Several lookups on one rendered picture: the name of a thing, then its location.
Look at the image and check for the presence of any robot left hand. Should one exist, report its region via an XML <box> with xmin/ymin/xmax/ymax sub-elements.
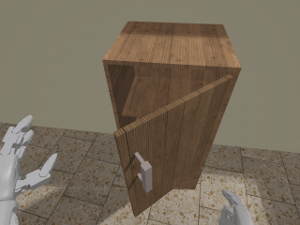
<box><xmin>0</xmin><ymin>114</ymin><xmax>58</xmax><ymax>201</ymax></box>

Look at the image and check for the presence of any cupboard door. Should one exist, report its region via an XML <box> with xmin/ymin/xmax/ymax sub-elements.
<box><xmin>113</xmin><ymin>74</ymin><xmax>233</xmax><ymax>217</ymax></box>

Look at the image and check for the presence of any left robot forearm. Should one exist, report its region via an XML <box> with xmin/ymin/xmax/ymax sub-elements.
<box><xmin>0</xmin><ymin>199</ymin><xmax>20</xmax><ymax>225</ymax></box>

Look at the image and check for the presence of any robot right hand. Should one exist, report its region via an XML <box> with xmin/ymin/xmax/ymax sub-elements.
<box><xmin>217</xmin><ymin>188</ymin><xmax>254</xmax><ymax>225</ymax></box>

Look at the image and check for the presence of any handle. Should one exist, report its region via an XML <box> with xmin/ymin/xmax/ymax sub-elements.
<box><xmin>134</xmin><ymin>152</ymin><xmax>153</xmax><ymax>193</ymax></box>

